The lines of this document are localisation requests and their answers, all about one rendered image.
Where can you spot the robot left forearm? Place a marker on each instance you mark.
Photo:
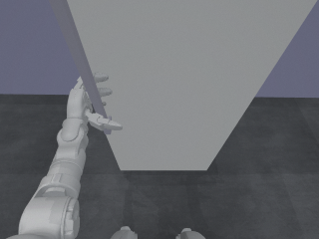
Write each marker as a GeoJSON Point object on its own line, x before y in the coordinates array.
{"type": "Point", "coordinates": [66, 169]}

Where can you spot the handle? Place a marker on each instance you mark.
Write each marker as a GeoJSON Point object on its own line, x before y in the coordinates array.
{"type": "Point", "coordinates": [69, 30]}

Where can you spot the robot left upper arm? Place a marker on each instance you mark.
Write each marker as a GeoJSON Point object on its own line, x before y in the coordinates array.
{"type": "Point", "coordinates": [52, 217]}

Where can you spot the robot shin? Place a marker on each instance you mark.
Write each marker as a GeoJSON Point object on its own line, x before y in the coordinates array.
{"type": "Point", "coordinates": [185, 229]}
{"type": "Point", "coordinates": [125, 228]}

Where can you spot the fridge door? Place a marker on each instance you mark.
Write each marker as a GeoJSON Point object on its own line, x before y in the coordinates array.
{"type": "Point", "coordinates": [182, 72]}

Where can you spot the left robot hand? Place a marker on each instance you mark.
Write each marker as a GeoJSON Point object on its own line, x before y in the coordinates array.
{"type": "Point", "coordinates": [79, 101]}

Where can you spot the robot right shin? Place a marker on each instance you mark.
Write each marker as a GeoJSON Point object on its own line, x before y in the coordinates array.
{"type": "Point", "coordinates": [185, 229]}

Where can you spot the robot left shin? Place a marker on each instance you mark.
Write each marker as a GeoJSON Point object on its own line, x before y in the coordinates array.
{"type": "Point", "coordinates": [125, 228]}

